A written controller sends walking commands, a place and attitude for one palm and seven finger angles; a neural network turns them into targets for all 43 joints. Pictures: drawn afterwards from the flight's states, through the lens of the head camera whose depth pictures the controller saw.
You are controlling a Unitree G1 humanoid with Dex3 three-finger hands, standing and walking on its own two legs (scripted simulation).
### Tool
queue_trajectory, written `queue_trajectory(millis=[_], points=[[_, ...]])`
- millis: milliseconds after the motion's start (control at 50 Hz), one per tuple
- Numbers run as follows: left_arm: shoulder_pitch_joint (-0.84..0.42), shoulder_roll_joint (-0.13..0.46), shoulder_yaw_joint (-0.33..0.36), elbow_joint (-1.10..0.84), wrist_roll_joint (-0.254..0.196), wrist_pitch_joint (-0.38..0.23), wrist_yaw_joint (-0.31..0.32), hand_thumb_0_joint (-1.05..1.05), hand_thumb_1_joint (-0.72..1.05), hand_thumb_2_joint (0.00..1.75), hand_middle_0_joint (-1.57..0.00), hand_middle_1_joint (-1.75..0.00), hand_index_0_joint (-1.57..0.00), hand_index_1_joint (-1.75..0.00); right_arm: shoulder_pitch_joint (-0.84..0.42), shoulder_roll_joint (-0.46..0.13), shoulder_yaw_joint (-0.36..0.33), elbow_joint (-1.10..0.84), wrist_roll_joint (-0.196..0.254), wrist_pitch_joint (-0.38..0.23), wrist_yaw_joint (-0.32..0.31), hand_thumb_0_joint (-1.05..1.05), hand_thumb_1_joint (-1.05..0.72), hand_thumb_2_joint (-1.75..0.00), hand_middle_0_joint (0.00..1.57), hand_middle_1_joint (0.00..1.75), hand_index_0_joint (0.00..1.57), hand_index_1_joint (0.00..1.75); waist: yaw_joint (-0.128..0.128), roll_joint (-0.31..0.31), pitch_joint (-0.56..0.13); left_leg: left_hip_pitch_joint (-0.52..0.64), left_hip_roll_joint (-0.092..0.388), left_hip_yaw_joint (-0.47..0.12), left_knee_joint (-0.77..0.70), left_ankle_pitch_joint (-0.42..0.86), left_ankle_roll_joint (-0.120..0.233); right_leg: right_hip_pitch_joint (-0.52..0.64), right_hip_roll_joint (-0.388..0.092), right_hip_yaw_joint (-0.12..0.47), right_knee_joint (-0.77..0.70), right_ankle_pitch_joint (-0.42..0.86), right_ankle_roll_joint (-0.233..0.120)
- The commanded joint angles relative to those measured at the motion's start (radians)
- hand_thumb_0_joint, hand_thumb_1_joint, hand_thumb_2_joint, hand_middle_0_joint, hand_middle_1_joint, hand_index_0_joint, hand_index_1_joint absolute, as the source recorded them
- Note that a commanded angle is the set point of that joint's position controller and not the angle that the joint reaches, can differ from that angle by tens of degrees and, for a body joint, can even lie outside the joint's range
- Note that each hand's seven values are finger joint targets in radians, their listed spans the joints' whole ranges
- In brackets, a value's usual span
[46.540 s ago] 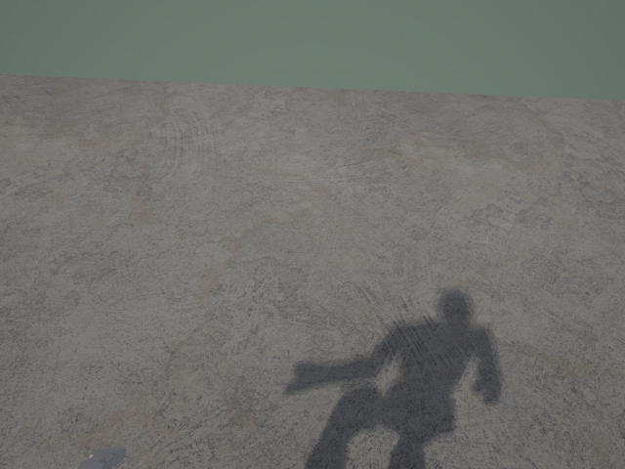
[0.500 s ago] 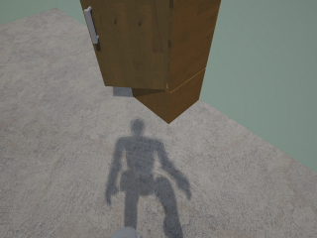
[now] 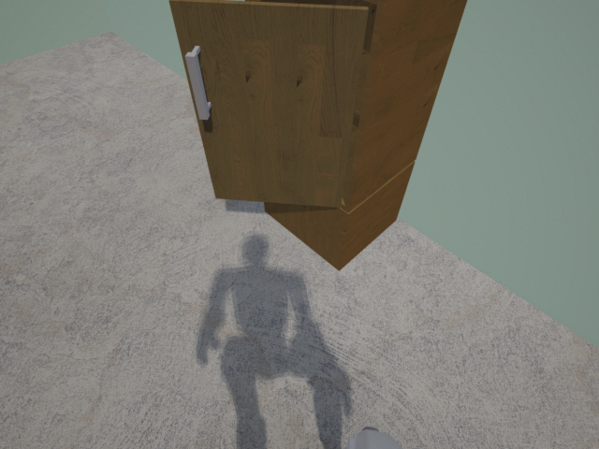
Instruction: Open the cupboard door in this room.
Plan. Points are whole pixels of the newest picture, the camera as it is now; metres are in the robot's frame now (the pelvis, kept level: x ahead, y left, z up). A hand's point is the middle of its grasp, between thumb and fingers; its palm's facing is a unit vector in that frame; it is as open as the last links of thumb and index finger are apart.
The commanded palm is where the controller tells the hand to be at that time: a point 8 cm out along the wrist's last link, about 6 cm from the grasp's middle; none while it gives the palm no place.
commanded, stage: take the last steps up to it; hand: left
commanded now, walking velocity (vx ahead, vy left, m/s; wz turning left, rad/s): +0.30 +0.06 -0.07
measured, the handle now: (200, 83) +0.87 +0.29 +0.03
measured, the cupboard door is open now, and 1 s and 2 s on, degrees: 40 40 40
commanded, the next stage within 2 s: come to a stop and stand still in 0.58 s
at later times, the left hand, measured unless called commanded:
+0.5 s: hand (192, 412) +0.20 +0.19 -0.16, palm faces +0.06 -0.97 -0.22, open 7.2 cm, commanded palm none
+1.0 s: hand (189, 312) +0.38 +0.24 -0.18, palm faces -0.01 -0.98 -0.19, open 7.3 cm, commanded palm none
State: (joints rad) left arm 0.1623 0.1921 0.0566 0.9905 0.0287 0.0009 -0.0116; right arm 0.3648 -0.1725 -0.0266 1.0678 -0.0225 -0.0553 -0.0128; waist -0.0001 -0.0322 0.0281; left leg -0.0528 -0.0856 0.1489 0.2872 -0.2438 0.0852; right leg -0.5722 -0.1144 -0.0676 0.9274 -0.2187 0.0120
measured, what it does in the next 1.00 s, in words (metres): walks ahead: right foot, then left foot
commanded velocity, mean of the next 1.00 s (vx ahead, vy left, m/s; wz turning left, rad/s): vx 0.07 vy -0.01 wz -0.01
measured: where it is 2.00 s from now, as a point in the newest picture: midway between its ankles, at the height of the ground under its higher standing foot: (300, 442)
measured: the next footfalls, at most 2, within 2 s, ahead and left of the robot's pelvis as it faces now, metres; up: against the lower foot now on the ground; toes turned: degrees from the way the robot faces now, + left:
right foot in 0.18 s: +0.19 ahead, -0.12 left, +0.00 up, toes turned -8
left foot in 0.62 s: +0.37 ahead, +0.13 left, +0.00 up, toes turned +5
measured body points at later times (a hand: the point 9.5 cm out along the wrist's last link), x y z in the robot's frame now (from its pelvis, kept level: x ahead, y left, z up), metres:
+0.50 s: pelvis +0.19 -0.01 +0.01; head +0.22 -0.01 +0.45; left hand +0.20 +0.24 -0.15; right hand +0.24 -0.24 -0.15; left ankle +0.27 +0.14 -0.70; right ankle +0.15 -0.11 -0.74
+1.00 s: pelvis +0.31 +0.05 +0.00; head +0.35 +0.08 +0.45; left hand +0.38 +0.29 -0.17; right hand +0.35 -0.19 -0.14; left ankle +0.33 +0.13 -0.74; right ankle +0.28 -0.09 -0.68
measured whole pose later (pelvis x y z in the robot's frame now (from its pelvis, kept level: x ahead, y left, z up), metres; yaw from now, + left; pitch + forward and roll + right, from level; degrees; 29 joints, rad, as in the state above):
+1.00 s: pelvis +0.31 +0.05 +0.00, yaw -3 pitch +1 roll -2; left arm 0.16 0.21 0.06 0.99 0.02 0.07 0.02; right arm 0.18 -0.15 -0.02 1.03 -0.02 0.01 -0.05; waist 0.00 -0.04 0.07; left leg -0.27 0.03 0.14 0.47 -0.23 0.07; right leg -0.44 -0.02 -0.01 0.97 -0.44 0.04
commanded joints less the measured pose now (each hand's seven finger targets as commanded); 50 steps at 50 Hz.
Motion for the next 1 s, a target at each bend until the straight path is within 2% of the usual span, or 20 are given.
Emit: queue_trajectory(millis=[0,100,140,160,180,200,240,300,360,480,520,560,580,600,620,680,740,800,880,980], points=[[-0.094,0.035,0.000,-0.087,-0.005,-0.017,-0.006,0.00,0.90,0.90,-0.20,-0.30,-0.20,-0.30,0.106,-0.108,-0.014,0.001,-0.007,-0.019,-0.008,0.00,-0.90,-0.90,0.20,0.30,0.20,0.30,-0.025,0.071,0.085,0.021,0.350,-0.194,-0.114,0.340,0.114,-0.034,0.001,0.006,-0.133,0.013,-0.020],[-0.093,0.042,0.001,-0.099,-0.004,-0.026,-0.008,0.00,0.90,0.90,-0.20,-0.30,-0.20,-0.30,0.137,-0.116,-0.008,0.041,-0.010,-0.014,-0.011,0.00,-0.90,-0.90,0.20,0.30,0.20,0.30,-0.010,0.069,0.081,-0.003,0.325,-0.137,0.016,0.483,0.077,0.170,0.067,-0.047,-0.288,-0.021,-0.055],[0.135,0.094,0.021,-0.032,-0.001,-0.044,-0.001,0.00,0.90,0.90,-0.20,-0.30,-0.20,-0.30,0.109,-0.116,-0.007,0.042,0.005,-0.016,-0.009,0.00,-0.90,-0.90,0.20,0.30,0.20,0.30,0.095,0.004,-0.029,-0.140,0.249,-0.082,0.312,0.553,0.012,0.541,0.072,-0.005,-0.399,0.067,-0.094],[0.306,0.184,0.049,0.012,0.005,-0.056,0.009,0.00,0.90,0.90,-0.20,-0.30,-0.20,-0.30,0.102,-0.096,-0.010,0.014,0.018,-0.021,-0.005,0.00,-0.90,-0.90,0.20,0.30,0.20,0.30,0.149,-0.151,-0.153,-0.380,0.134,-0.009,0.588,0.265,-0.043,0.822,-0.165,0.324,-0.456,0.127,-0.186],[0.358,0.242,0.059,0.031,-0.014,-0.054,0.013,0.00,0.90,0.90,-0.20,-0.30,-0.20,-0.30,0.101,-0.089,-0.013,-0.009,0.020,-0.019,-0.004,0.00,-0.90,-0.90,0.20,0.30,0.20,0.30,0.131,-0.213,-0.189,-0.522,0.054,-0.034,0.899,-0.344,-0.075,0.860,-0.380,0.595,-0.607,0.229,-0.297],[0.281,0.222,0.055,0.006,-0.024,-0.052,0.023,0.00,0.90,0.90,-0.20,-0.30,-0.20,-0.30,0.052,-0.122,-0.022,-0.010,0.017,-0.009,-0.002,0.00,-0.90,-0.90,0.20,0.30,0.20,0.30,0.112,-0.072,-0.112,-0.559,0.132,-0.162,0.966,-0.300,-0.065,0.721,-0.372,0.552,-0.661,0.049,-0.301],[0.130,0.125,0.030,-0.026,-0.022,-0.048,0.032,0.00,0.90,0.90,-0.20,-0.30,-0.20,-0.30,-0.042,-0.062,-0.025,-0.022,0.008,0.010,0.006,0.00,-0.90,-0.90,0.20,0.30,0.20,0.30,0.047,0.004,0.052,-0.542,0.191,-0.175,0.911,-0.157,-0.077,0.445,-0.279,0.373,-0.724,-0.003,-0.223],[0.120,0.058,0.012,-0.011,-0.016,-0.075,0.025,0.00,0.90,0.90,-0.20,-0.30,-0.20,-0.30,0.033,-0.004,-0.014,0.001,-0.002,0.032,0.017,0.00,-0.90,-0.90,0.20,0.30,0.20,0.30,-0.009,-0.096,0.019,-0.446,0.198,-0.129,0.754,-0.056,-0.106,0.372,-0.175,0.154,-0.746,0.179,-0.168],[0.162,0.061,0.027,0.014,-0.008,-0.089,0.022,0.00,0.90,0.90,-0.20,-0.30,-0.20,-0.30,-0.017,0.018,-0.020,-0.019,0.000,0.029,0.026,0.00,-0.90,-0.90,0.20,0.30,0.20,0.30,0.005,-0.052,-0.026,-0.429,0.186,-0.088,0.565,-0.018,-0.125,0.428,-0.157,0.113,-0.726,0.279,-0.178],[0.194,0.115,0.026,0.061,-0.004,-0.082,0.017,0.00,0.90,0.90,-0.20,-0.30,-0.20,-0.30,-0.179,-0.013,-0.024,-0.087,0.003,0.016,0.041,0.00,-0.90,-0.90,0.20,0.30,0.20,0.30,0.037,-0.131,0.013,-0.397,0.146,-0.059,0.353,0.021,-0.118,0.471,-0.171,0.098,-0.677,0.286,-0.151],[0.187,0.127,0.026,0.070,-0.005,-0.072,0.017,0.00,0.90,0.90,-0.20,-0.30,-0.20,-0.30,-0.182,-0.032,-0.025,-0.090,0.002,0.012,0.041,0.00,-0.90,-0.90,0.20,0.30,0.20,0.30,0.021,-0.140,0.036,-0.308,0.123,-0.039,0.270,0.055,-0.110,0.429,-0.159,0.078,-0.644,0.238,-0.124],[0.172,0.115,0.024,0.067,-0.007,-0.063,0.016,0.00,0.90,0.90,-0.20,-0.30,-0.20,-0.30,-0.079,-0.074,-0.032,-0.057,-0.003,0.003,0.030,0.00,-0.90,-0.90,0.20,0.30,0.20,0.30,-0.041,-0.039,0.018,-0.077,0.103,-0.027,0.169,0.085,-0.091,0.305,-0.111,0.037,-0.502,0.201,-0.094],[0.186,0.088,0.014,0.056,-0.010,-0.057,0.013,0.00,0.90,0.90,-0.20,-0.30,-0.20,-0.30,0.029,-0.147,-0.047,-0.032,-0.011,-0.004,0.019,0.00,-0.90,-0.90,0.20,0.30,0.20,0.30,-0.077,0.104,-0.052,0.084,0.218,-0.161,0.151,0.117,-0.040,0.199,-0.037,-0.022,-0.293,0.092,-0.058],[0.210,0.038,0.002,0.036,-0.018,-0.059,0.012,0.00,0.90,0.90,-0.20,-0.30,-0.20,-0.30,0.128,-0.243,-0.069,-0.020,-0.020,-0.004,0.006,0.00,-0.90,-0.90,0.20,0.30,0.20,0.30,-0.100,0.324,-0.143,0.218,0.447,-0.445,0.077,0.208,0.072,0.042,0.079,-0.102,-0.002,-0.334,-0.016],[0.167,0.043,-0.003,0.012,-0.012,-0.057,0.018,0.00,0.90,0.90,-0.20,-0.30,-0.20,-0.30,0.148,-0.249,-0.064,-0.023,-0.013,0.010,-0.006,0.00,-0.90,-0.90,0.20,0.30,0.20,0.30,-0.108,0.273,-0.141,0.188,0.505,-0.502,0.027,0.260,0.141,-0.011,0.079,-0.014,0.200,-0.405,-0.028],[0.133,0.037,-0.003,0.034,-0.010,-0.039,0.022,0.00,0.90,0.90,-0.20,-0.30,-0.20,-0.30,-0.042,-0.135,-0.022,-0.074,-0.006,0.001,-0.019,0.00,-0.90,-0.90,0.20,0.30,0.20,0.30,-0.027,0.141,0.003,-0.120,0.439,-0.358,-0.020,0.353,0.108,0.020,-0.005,0.069,0.277,-0.236,-0.017],[0.229,-0.002,-0.017,0.079,-0.019,-0.002,0.031,0.00,0.90,0.90,-0.20,-0.30,-0.20,-0.30,-0.143,-0.099,0.007,-0.086,0.002,-0.008,-0.039,0.00,-0.90,-0.90,0.20,0.30,0.20,0.30,0.041,0.083,-0.031,-0.188,0.375,-0.186,0.011,0.722,0.058,0.204,0.006,0.087,0.080,-0.149,0.019],[0.223,0.047,-0.003,0.067,-0.019,0.031,0.038,0.00,0.90,0.90,-0.20,-0.30,-0.20,-0.30,-0.149,-0.134,-0.005,-0.073,0.009,0.018,-0.047,0.00,-0.90,-0.90,0.20,0.30,0.20,0.30,0.032,0.103,-0.102,-0.129,0.402,-0.178,0.046,0.768,0.067,0.231,0.035,0.064,0.004,-0.164,0.025],[0.139,0.070,0.019,0.002,-0.006,0.059,0.038,0.00,0.90,0.90,-0.20,-0.30,-0.20,-0.30,-0.111,-0.171,-0.037,-0.065,0.001,0.048,-0.057,0.00,-0.90,-0.90,0.20,0.30,0.20,0.30,0.001,0.107,-0.068,-0.101,0.454,-0.238,0.070,0.769,0.105,0.144,0.064,0.075,0.066,-0.218,0.021],[0.054,0.062,0.020,-0.051,-0.008,0.065,0.035,0.00,0.90,0.90,-0.20,-0.30,-0.20,-0.30,-0.101,-0.180,-0.053,-0.063,-0.008,0.060,-0.056,0.00,-0.90,-0.90,0.20,0.30,0.20,0.30,-0.017,0.191,-0.078,-0.055,0.435,-0.235,0.105,0.753,0.103,0.126,0.083,0.081,0.032,-0.252,0.021]])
